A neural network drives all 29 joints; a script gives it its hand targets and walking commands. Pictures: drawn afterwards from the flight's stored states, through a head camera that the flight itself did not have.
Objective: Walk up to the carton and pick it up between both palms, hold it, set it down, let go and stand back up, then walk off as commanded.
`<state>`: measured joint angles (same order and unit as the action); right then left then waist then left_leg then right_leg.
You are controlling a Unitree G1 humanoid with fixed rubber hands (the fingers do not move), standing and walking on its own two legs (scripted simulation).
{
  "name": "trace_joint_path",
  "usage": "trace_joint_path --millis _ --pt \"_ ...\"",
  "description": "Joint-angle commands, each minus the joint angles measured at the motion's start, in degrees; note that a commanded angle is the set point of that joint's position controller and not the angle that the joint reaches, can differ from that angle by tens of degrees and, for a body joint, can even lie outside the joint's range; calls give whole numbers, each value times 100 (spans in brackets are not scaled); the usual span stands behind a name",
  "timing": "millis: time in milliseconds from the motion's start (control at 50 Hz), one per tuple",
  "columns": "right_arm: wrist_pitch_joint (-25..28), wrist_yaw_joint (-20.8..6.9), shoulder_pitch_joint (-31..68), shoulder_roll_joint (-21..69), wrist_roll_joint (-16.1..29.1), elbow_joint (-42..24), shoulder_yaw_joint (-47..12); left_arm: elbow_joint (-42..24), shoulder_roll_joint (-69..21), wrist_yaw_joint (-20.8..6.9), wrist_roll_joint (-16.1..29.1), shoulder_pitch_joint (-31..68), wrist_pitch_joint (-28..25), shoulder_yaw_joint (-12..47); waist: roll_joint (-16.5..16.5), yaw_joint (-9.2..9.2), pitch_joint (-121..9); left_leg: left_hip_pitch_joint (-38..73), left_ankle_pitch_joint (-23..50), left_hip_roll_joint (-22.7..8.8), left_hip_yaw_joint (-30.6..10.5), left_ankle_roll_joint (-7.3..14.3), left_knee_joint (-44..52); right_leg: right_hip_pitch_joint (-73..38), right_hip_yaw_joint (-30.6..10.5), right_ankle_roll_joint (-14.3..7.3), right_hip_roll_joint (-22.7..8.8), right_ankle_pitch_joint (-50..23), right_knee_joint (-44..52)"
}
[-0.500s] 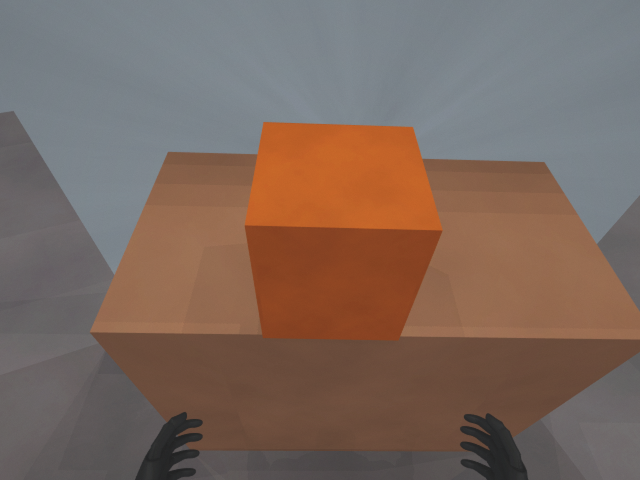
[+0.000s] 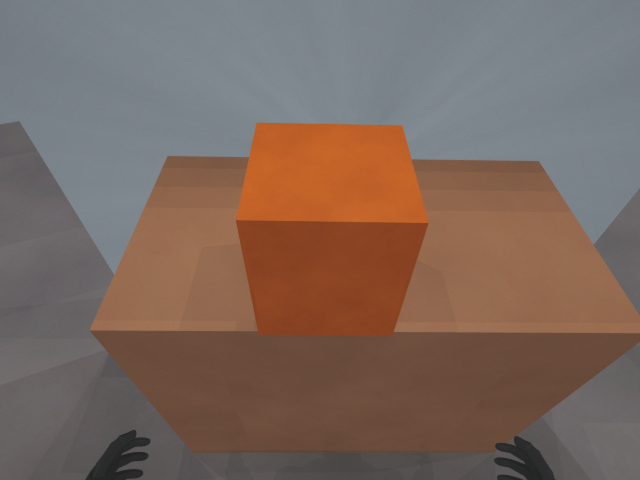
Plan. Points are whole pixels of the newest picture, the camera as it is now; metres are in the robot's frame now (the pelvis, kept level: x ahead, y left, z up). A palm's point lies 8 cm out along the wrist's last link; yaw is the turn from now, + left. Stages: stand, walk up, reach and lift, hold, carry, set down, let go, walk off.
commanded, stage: stand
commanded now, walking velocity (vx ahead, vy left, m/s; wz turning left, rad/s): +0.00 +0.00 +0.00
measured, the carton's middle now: (327, 234) +0.45 +0.00 +0.06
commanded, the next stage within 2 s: walk off in 0.58 s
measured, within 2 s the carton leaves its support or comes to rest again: neither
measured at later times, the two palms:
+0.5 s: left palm out of the picture +0.12 +0.28 -0.09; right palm out of the picture +0.13 -0.27 -0.08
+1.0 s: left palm out of the picture +0.09 +0.29 -0.10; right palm out of the picture +0.10 -0.29 -0.11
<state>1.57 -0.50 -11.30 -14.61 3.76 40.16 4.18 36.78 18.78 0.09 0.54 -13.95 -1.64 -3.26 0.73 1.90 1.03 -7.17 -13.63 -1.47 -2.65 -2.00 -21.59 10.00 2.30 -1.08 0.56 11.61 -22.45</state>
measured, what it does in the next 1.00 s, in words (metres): stands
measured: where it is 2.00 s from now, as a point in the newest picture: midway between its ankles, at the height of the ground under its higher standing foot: outside the picture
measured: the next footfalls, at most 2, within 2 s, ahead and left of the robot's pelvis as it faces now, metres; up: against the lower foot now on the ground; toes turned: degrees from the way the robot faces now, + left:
left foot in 1.26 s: -0.10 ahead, +0.12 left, +0.00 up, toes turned -3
right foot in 1.66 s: -0.23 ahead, -0.09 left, +0.00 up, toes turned +5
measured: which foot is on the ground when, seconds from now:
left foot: down 0.00-1.00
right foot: down 0.00-1.00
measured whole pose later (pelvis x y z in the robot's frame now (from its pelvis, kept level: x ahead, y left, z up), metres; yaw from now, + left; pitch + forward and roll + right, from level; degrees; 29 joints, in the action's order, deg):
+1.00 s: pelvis -0.02 -0.01 -0.01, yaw +0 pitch -1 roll +1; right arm -2.1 -0.5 -11.1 -16.3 3.7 40.2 4.2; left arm 43.1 20.8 -0.4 0.5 -13.9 0.3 -3.3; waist 0.1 1.9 2.8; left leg -12.6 -15.5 -1.2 -2.6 -2.0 -30.0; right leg 15.5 2.2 -2.5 0.4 14.7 -31.2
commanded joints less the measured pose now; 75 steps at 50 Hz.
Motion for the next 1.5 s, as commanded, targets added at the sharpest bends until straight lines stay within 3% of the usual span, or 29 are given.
trace_joint_path --millis 0,20,100,220,260,340,420,460,620,640,680,720,740,760,840,880,940,980,1020,1100,1120,1180,1200,1240,1280,1300,1340,1400,1480 --pt "90 30 351 -1780 -741 -332 301 30 1096 -80 -296 256 -165 -221 -648 -342 74 -529 345 -331 -306 508 -101 -163 -673 -129 -642 -508 336" --pt "56 76 87 -1677 -726 -244 273 -7 1068 -52 -329 338 -168 -252 -342 -265 -274 -458 414 -284 -362 516 -70 -381 -653 -174 -636 -627 221" --pt "69 68 85 -1454 -699 -204 149 116 1183 -33 -330 303 -232 -272 -707 -203 -513 -110 580 -325 -224 530 -216 -359 -741 -221 -681 -898 219" --pt "49 77 141 -1509 -668 -184 197 265 1213 -12 -319 303 -195 -320 -317 -173 -484 -238 1059 -293 -226 498 -161 -444 -581 -187 -636 -1309 73" --pt "59 65 -61 -1544 -655 -129 172 252 1332 -42 -305 475 -181 -276 -693 -131 -513 -170 1126 -415 -250 415 -148 -596 -660 -238 -724 -1193 94" --pt "56 45 -36 -1557 -624 -164 175 357 1316 -21 -334 383 -123 -286 -308 -76 -213 -181 1078 -369 -295 483 -161 -324 -591 -180 -735 -1511 178" --pt "20 85 49 -1459 -677 -72 112 500 1351 -55 -277 294 -228 -307 -800 -99 -655 -55 851 -403 -209 492 -119 -470 -717 -167 -720 -888 238" --pt "-10 84 102 -1410 -617 -59 137 372 1484 -43 -299 425 -202 -343 -474 -133 -84 -379 570 -398 -359 430 -67 -142 -676 -193 -678 -473 308" --pt "76 78 252 -1538 -668 -158 206 448 1369 -73 -279 431 -185 -312 -579 -158 -384 -94 931 -462 -266 416 -47 -307 -504 -155 -665 -1082 136" --pt "61 107 40 -1459 -641 -39 158 500 1259 -96 -264 574 -200 -307 -954 -113 -388 -195 982 -397 -267 406 26 -478 -672 -190 -671 -1053 133" --pt "88 131 105 -1693 -663 15 282 552 1150 -145 -261 445 -193 -219 -406 -142 -311 -56 1032 -408 -334 461 -16 -411 -597 -240 -716 -1139 242" --pt "72 136 134 -1639 -624 -20 231 634 1307 -84 -192 188 -207 -266 -814 -248 -135 -271 985 -433 -315 510 11 -337 -774 -201 -806 -1339 240" --pt "69 96 153 -1521 -630 -53 152 614 1274 -97 -196 404 -176 -255 -644 -67 -574 -33 1017 -452 -340 415 -6 -490 -612 -228 -737 -1247 175" --pt "-87 93 37 -1881 -654 -305 177 331 1520 -12 -128 117 -71 -201 -578 -236 216 -607 2906 -315 -473 526 -585 264 -516 -286 -636 -2643 -457" --pt "-230 111 15 -1898 -583 -494 245 259 1380 39 -108 -251 72 -267 -790 -309 -216 -363 3980 -615 -416 1063 -1024 252 -316 -303 -273 -2233 -1336" --pt "-290 117 124 -1938 -548 -519 262 129 1342 16 -158 -216 139 -285 -836 -413 -99 -704 2974 -542 -341 953 -1038 352 -317 -405 -261 -1400 -946" --pt "-380 99 92 -1786 -503 -555 254 266 1800 47 -182 -288 138 -406 -187 -426 -23 -773 1004 389 197 485 -2386 715 -1501 -1040 -1376 -2653 -301" --pt "-445 104 -146 -1650 -560 -670 257 84 1899 79 -268 -15 130 -461 488 -335 163 -1196 -1892 533 -61 463 -3343 932 -1909 -1373 -2009 -2906 -16" --pt "-491 72 -268 -1684 -536 -514 216 -34 1856 114 -299 302 176 -469 553 -231 415 -1170 -1909 426 -246 535 -3942 1508 -1801 -1375 -2042 -2210 121" --pt "-526 68 -350 -1699 -564 -421 285 9 1829 113 -344 297 179 -437 877 -226 350 -1200 -1747 371 -127 449 -3231 1040 -1554 -1269 -1729 -2554 -180" --pt "-517 46 -452 -1698 -565 -485 275 -5 1876 124 -297 280 196 -433 603 -255 347 -1243 -1787 337 -139 424 -3145 983 -1702 -1246 -1869 -2455 -205" --pt "-416 63 -948 -1539 -627 -205 296 59 1669 94 -224 697 301 -312 535 71 -82 -591 -582 243 43 503 -630 669 -1168 -733 -1198 -2110 -1060" --pt "-375 62 -967 -1553 -676 -256 300 19 1554 76 -191 523 333 -282 -126 93 -225 -314 141 89 -251 528 9 822 -861 -514 -872 -1446 -1667" --pt "-327 106 -527 -2296 -771 -412 474 52 1219 139 -106 381 356 -271 -1432 -91 -154 -251 2691 -1492 -2439 1174 -86 2122 -475 2 598 2205 -3491" --pt "-335 172 -116 -2564 -654 -571 448 149 1541 210 -247 395 414 -419 -1334 -39 157 -1438 1893 -2002 -3076 1790 212 1810 -1202 -26 736 2338 -4878" --pt "-310 221 112 -2263 -671 -716 307 215 1546 184 -216 330 446 -421 -843 -158 482 -1584 1824 -1685 -2509 1783 172 1897 -1223 -58 685 2080 -5014" --pt "-298 236 421 -2061 -760 -863 238 252 1532 187 -100 21 463 -399 -952 -308 661 -1566 2182 -1168 -1746 1501 -118 2097 -1292 47 828 1824 -5554" --pt "-337 256 389 -2066 -654 -893 257 248 1538 160 -109 -3 464 -410 -1039 -229 757 -1313 1731 -1352 -1860 1708 -142 1996 -1401 117 907 1899 -5595" --pt "-396 229 488 -2068 -612 -821 326 283 1508 107 -127 28 434 -382 -1159 -200 884 -1331 750 -1173 -1692 1571 -53 1439 -1187 157 549 1992 -4041"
